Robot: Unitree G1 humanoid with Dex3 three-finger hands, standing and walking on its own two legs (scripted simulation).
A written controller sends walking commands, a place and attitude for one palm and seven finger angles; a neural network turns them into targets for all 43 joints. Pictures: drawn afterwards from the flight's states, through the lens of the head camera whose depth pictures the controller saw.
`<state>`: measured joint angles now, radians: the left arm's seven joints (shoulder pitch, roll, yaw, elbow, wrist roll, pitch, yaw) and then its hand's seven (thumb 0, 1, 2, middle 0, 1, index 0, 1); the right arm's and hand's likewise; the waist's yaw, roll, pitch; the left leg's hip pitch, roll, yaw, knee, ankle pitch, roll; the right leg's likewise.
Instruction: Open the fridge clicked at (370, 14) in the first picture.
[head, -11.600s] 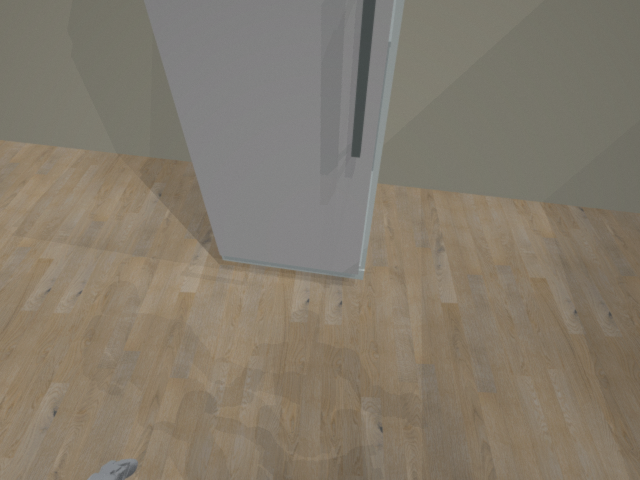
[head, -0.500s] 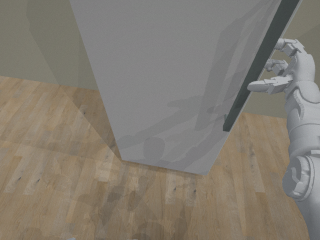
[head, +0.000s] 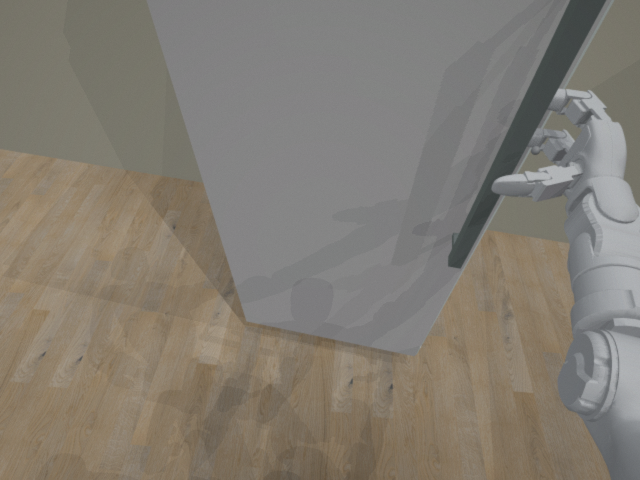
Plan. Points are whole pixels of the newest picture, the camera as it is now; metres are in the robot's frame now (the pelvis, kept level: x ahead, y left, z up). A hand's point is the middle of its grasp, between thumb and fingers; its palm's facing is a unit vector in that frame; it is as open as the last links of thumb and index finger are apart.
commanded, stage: slide the fingers in behind the handle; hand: right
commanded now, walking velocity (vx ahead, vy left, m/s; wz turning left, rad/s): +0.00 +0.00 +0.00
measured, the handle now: (500, 158) +0.53 -0.16 +0.12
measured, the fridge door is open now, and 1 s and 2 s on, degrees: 0 0 0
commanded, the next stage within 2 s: grip the handle and tug to test in 1.42 s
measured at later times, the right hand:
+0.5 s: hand (516, 150) +0.48 -0.15 +0.18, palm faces +0.06 +1.00 +0.00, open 14.0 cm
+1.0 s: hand (498, 147) +0.48 -0.13 +0.18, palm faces +0.08 +1.00 -0.01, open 14.1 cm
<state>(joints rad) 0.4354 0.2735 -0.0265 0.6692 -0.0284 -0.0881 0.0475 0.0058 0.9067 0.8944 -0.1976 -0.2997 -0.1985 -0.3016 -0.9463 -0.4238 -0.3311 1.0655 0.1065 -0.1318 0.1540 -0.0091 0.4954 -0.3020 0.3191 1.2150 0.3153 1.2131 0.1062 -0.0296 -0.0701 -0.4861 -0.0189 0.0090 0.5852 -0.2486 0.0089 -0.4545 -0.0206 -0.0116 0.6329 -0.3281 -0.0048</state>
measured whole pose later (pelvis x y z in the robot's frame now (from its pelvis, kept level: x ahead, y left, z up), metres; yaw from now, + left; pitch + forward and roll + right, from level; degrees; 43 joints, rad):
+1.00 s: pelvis +0.01 +0.01 +0.00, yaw -1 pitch +6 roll +0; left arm 0.36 0.25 -0.02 0.68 -0.03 -0.06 0.05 0.01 0.91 0.89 -0.20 -0.30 -0.20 -0.30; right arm -0.91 -0.28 -0.25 0.95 0.10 -0.05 0.02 -0.01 0.50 -0.30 0.29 1.20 0.28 1.20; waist 0.07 -0.04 -0.06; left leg -0.41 -0.02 0.02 0.56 -0.26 0.02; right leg -0.37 -0.02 0.00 0.58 -0.32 0.01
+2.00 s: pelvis +0.01 +0.00 +0.00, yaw +0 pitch +7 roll +0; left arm 0.37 0.26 -0.03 0.69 -0.02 -0.08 0.05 0.01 0.91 0.89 -0.20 -0.30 -0.20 -0.30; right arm -0.95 -0.30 -0.27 1.03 0.09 -0.10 0.03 0.00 -0.23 -0.61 0.38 1.30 0.37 1.30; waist 0.08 -0.03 -0.06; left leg -0.44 -0.01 0.01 0.57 -0.26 0.01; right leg -0.40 -0.01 -0.01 0.60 -0.32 0.00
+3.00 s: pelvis +0.05 +0.00 +0.01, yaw +2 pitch +4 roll +0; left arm 0.29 0.24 -0.01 0.61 -0.04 0.00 0.05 0.01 0.91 0.89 -0.20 -0.30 -0.20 -0.30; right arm -0.46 -0.19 -0.23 0.31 0.15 0.16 0.02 0.03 -0.75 -0.76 0.35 1.40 0.36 1.40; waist 0.03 -0.04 -0.08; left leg -0.25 -0.03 -0.03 0.45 -0.26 0.01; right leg -0.19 -0.03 -0.05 0.47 -0.32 0.00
